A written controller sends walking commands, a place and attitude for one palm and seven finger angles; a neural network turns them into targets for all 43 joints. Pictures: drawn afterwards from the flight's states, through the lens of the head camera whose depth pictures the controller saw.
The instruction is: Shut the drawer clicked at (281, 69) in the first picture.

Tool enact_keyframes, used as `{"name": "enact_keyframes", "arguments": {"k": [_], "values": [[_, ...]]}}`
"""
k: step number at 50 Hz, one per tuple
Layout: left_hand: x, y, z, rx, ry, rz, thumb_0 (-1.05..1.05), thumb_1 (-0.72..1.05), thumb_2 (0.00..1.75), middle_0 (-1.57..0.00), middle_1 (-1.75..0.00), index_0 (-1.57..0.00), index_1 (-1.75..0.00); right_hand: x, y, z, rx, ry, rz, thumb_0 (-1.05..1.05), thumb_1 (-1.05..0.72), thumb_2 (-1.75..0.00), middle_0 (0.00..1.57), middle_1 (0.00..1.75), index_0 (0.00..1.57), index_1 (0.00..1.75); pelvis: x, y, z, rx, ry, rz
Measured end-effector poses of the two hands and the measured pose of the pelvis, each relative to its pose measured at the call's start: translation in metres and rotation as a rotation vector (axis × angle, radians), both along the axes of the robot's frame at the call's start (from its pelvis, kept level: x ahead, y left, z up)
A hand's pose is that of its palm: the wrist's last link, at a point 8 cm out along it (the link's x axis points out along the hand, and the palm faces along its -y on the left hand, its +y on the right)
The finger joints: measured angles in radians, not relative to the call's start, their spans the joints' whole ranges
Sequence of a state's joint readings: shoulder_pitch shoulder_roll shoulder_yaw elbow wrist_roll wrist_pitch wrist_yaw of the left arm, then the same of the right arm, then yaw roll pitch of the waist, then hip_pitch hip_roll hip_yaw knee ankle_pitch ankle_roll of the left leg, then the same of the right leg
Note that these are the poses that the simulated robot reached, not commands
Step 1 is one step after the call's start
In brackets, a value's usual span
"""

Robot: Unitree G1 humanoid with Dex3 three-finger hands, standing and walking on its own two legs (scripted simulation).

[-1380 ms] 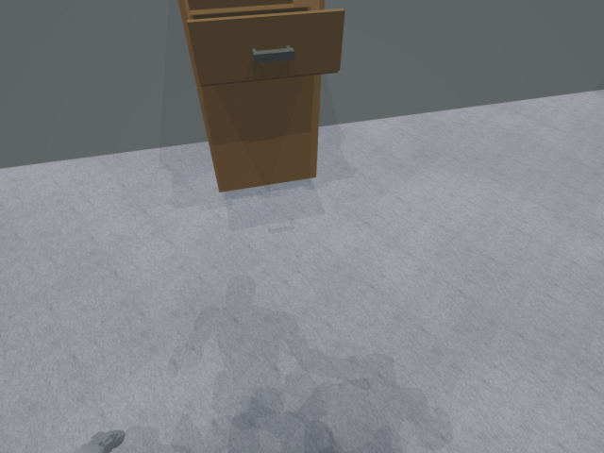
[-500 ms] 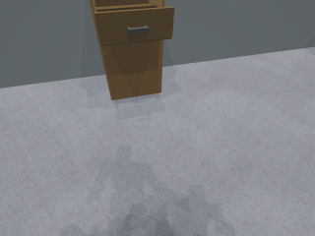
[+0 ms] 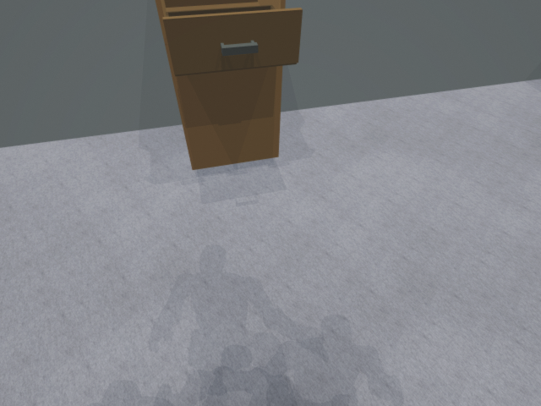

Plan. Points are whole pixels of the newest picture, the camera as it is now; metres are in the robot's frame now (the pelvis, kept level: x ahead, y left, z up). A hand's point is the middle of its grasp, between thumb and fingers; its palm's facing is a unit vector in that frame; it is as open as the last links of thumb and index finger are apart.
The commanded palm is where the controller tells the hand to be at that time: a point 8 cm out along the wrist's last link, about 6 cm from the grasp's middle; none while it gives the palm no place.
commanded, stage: look at it before walking up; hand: left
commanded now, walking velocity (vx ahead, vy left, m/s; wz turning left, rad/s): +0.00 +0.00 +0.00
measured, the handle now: (238, 46) +1.17 +0.17 +0.01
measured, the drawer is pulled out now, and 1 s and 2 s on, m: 0.29 0.29 0.29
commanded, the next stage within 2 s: walk to a spot facing it in 0.06 s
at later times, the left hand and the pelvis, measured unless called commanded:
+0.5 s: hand out of the picture +0.05 +0.21 -0.19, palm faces -0.08 -0.98 -0.17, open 7.4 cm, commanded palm none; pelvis +0.06 +0.02 -0.02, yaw -7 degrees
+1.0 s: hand (237, 309) +0.34 +0.09 -0.18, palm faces -0.25 -0.95 -0.19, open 7.3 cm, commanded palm none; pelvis +0.23 -0.07 -0.01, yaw -15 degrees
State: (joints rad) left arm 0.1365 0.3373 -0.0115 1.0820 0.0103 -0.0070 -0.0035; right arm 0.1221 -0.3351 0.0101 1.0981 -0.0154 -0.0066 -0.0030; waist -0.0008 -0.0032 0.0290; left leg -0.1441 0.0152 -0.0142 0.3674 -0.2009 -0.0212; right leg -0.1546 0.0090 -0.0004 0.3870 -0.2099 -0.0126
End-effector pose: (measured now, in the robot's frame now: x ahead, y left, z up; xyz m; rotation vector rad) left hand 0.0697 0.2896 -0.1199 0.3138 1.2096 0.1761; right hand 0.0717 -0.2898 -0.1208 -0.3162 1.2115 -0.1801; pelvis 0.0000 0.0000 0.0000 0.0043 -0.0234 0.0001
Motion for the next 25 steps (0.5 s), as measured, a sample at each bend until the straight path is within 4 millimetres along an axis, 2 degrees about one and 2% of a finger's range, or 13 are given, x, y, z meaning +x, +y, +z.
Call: {"name": "enact_keyframes", "arguments": {"k": [10,14,22,25], "values": [[0.000,0.000,0.000,0.001,0.001,0.008,0.01,0.90,0.90,-0.21,-0.30,-0.20,-0.30,0.004,0.000,0.001,-0.002,-0.005,0.001,0.00,-0.90,-0.90,0.21,0.30,0.20,0.30,0.003,0.000,0.000,0.000,-0.004,0.000],[-0.004,-0.007,-0.006,-0.018,0.019,0.015,0.01,0.90,0.90,-0.21,-0.30,-0.20,-0.30,0.002,0.008,-0.005,0.013,-0.002,-0.012,0.00,-0.90,-0.90,0.20,0.30,0.20,0.30,0.009,0.001,-0.002,-0.004,-0.004,-0.019],[-0.021,-0.027,-0.037,-0.131,0.137,0.038,0.01,0.90,0.90,-0.21,-0.30,-0.20,-0.30,-0.025,0.042,-0.021,0.057,0.066,-0.105,0.00,-0.90,-0.90,0.20,0.30,0.20,0.30,0.041,0.013,-0.013,-0.019,0.012,-0.068],[-0.015,-0.032,-0.044,-0.154,0.210,0.006,0.01,0.90,0.90,-0.21,-0.30,-0.20,-0.30,-0.042,0.055,-0.023,0.069,0.083,-0.182,0.00,-0.90,-0.90,0.20,0.30,0.20,0.30,0.056,0.016,-0.015,-0.005,0.015,-0.117]]}}
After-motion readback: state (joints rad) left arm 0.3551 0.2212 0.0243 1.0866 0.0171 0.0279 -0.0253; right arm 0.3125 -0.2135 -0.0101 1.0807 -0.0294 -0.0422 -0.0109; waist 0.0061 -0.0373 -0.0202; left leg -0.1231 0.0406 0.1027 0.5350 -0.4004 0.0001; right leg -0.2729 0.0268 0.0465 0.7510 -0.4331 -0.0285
